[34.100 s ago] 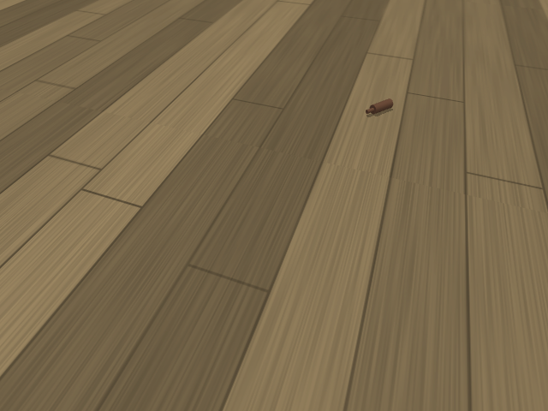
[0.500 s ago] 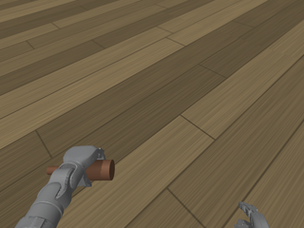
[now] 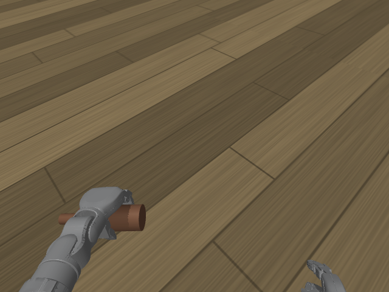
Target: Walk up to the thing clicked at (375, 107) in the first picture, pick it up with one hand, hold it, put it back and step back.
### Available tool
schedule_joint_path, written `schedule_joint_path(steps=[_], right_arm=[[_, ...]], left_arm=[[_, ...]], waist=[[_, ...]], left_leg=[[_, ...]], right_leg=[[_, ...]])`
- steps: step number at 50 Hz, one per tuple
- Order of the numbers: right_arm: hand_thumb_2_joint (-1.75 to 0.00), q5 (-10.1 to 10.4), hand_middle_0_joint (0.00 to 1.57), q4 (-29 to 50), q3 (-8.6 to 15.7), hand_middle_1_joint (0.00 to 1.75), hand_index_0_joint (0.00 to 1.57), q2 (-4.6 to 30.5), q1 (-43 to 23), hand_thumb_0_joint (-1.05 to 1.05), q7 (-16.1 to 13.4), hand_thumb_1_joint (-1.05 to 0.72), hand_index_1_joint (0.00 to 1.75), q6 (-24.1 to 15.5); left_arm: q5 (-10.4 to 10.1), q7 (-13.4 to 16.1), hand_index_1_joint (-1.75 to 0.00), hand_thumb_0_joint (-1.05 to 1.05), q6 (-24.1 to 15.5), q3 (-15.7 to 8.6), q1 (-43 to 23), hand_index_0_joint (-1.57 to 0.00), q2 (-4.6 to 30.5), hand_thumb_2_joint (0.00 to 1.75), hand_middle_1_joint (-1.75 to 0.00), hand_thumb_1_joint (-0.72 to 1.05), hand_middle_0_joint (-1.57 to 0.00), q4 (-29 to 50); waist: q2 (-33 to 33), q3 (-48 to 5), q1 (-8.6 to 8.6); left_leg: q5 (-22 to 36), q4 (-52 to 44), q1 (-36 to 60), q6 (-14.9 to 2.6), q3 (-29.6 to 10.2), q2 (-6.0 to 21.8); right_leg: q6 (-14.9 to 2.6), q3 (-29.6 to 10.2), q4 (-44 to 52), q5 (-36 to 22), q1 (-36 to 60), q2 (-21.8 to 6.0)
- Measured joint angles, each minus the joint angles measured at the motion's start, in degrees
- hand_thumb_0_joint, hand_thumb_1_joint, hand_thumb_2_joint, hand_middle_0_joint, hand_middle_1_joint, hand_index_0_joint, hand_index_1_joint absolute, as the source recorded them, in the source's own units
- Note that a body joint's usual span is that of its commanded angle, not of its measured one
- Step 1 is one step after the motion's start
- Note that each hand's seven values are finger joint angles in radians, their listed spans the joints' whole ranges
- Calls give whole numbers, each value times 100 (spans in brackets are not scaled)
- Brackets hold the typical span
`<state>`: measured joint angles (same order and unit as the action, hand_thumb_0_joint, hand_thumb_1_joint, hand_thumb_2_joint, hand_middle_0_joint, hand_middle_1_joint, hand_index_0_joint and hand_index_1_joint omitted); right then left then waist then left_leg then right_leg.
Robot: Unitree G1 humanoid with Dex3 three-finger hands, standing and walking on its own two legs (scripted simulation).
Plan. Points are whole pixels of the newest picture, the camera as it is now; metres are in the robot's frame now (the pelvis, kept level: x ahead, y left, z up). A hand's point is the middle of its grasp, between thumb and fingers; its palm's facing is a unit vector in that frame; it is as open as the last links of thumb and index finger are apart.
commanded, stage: crouch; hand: left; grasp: from above
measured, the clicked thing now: (101, 218) +0.30 +0.25 -0.05
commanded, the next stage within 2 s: lower in 1.90 s
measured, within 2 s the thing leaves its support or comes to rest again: neither
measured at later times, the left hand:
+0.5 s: hand (123, 234) +0.32 +0.25 -0.20, palm faces -0.43 +0.05 -0.90, open 8.9 cm
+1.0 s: hand (135, 249) +0.36 +0.28 -0.44, palm faces -0.47 +0.01 -0.89, open 8.9 cm
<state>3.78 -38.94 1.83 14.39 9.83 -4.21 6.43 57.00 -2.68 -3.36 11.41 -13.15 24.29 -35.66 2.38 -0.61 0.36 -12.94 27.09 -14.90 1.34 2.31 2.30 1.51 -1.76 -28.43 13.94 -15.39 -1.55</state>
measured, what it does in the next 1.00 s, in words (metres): lowers itself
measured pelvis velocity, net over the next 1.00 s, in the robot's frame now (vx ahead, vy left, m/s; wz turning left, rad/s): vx -0.07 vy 0.01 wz -0.02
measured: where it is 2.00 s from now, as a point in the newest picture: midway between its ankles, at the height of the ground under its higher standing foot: outside the picture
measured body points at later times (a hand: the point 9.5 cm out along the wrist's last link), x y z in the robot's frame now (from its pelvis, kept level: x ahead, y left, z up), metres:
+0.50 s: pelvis -0.03 +0.01 -0.10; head +0.07 +0.02 +0.33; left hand +0.34 +0.24 -0.15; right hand +0.06 -0.28 -0.22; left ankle +0.01 +0.14 -0.74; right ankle +0.01 -0.14 -0.74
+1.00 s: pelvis -0.07 +0.01 -0.30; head +0.14 +0.05 +0.10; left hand +0.38 +0.28 -0.39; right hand +0.00 -0.26 -0.42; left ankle +0.01 +0.14 -0.74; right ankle +0.01 -0.13 -0.74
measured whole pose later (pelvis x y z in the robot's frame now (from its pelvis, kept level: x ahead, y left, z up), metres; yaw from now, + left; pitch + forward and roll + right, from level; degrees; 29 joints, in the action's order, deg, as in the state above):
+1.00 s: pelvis -0.07 +0.01 -0.30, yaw -1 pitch +37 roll -6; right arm -4.6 -42.8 2.4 13.0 10.5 2.9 -1.7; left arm 71.4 18.3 -11.6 -2.0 -42.6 33.6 -69.6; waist 1.9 -11.1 -8.8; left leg -36.9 111.3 -111.2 0.7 -5.1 1.4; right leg 2.9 0.7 -108.4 37.9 -107.1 -1.0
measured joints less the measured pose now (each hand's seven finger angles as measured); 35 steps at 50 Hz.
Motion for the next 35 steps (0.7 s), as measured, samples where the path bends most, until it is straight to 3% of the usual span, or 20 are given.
schedule_joint_path(steps=[6,11,19,23,29,35], right_arm=[[-90,-27,20,8,0,30,20,-32,-30,1,42,-90,30,24],[-90,-108,20,-37,20,30,20,-40,-47,1,111,-90,30,29],[-90,-314,20,-77,194,30,20,60,128,1,280,-90,30,-84],[-90,-392,20,-115,274,30,20,119,226,1,305,-91,30,-172],[-90,-506,20,-224,329,30,20,110,389,1,297,-91,30,-338],[-90,-596,20,-338,306,30,20,-14,433,1,321,-91,30,-454]], left_arm=[[115,312,-52,0,-101,-26,-72,-78,-48,42,-55,15,-75,-382],[366,776,-52,0,-251,-29,-321,-78,-99,42,-55,15,-75,-1020],[894,1692,-52,0,-360,-187,-1127,-79,-111,42,-55,14,-76,-2241],[1079,2017,-52,0,-370,-339,-1571,-78,-35,42,-55,14,-76,-2713],[1135,2219,-53,0,-348,-589,-2101,-77,143,43,-56,14,-75,-3080],[1172,2199,-55,0,-332,-872,-2441,-76,333,46,-58,14,-73,-3216]], waist=[[-60,-8,-59],[-160,-66,-137],[-244,-496,-309],[-210,-700,-454],[-107,-964,-637],[-7,-1092,-772]], left_leg=[[-45,144,-187,1,-34,-13],[-200,624,-769,-1,-99,-15],[-901,2566,-2901,19,-240,38],[-1273,3677,-4130,0,-310,49],[-1698,5136,-5858,-35,-403,43],[-1999,6308,-7211,-81,-460,27]], right_leg=[[-1,27,-142,56,-172,-14],[2,71,-579,210,-709,-19],[31,123,-2367,853,-2737,28],[57,135,-3426,1210,-3924,44],[74,144,-4826,1624,-5600,59],[110,125,-5966,1923,-6918,70]])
